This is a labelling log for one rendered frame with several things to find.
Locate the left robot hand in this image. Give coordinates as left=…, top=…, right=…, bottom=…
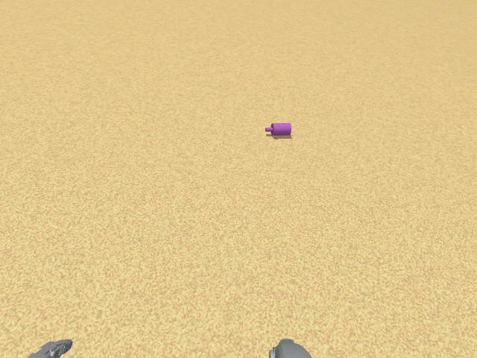
left=27, top=339, right=72, bottom=358

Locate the bottle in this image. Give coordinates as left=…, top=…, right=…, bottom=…
left=265, top=123, right=291, bottom=136

